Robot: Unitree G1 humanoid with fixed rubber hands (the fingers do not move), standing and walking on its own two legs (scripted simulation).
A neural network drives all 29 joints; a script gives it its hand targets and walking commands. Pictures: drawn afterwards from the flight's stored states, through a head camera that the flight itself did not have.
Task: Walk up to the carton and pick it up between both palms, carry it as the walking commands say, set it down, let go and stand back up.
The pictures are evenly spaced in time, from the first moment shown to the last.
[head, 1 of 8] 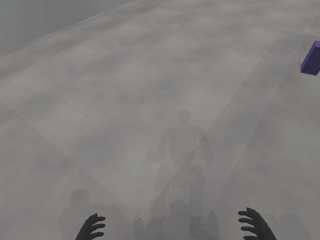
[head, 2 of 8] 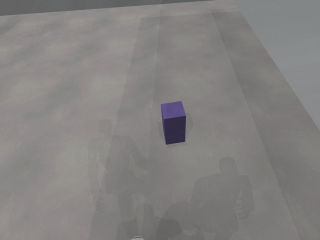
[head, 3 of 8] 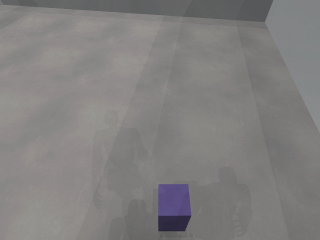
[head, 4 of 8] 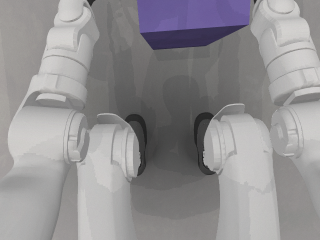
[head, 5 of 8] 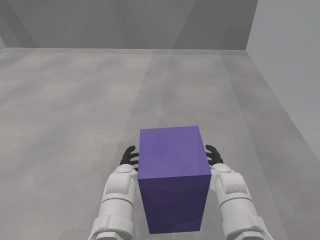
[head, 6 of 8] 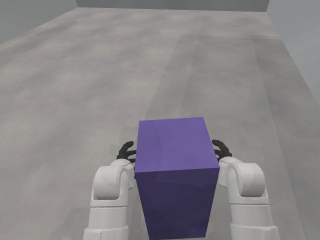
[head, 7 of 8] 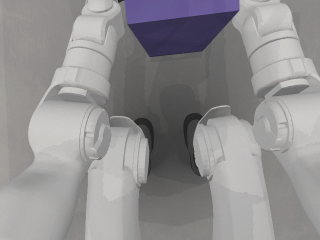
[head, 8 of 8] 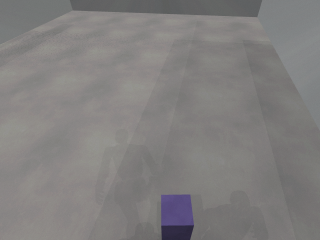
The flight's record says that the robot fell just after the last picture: no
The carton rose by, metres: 0.65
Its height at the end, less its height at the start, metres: +0.00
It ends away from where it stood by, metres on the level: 1.63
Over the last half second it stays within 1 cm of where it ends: yes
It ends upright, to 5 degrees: yes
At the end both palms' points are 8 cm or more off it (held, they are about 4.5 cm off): yes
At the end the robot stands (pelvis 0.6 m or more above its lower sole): yes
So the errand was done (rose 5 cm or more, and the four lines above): yes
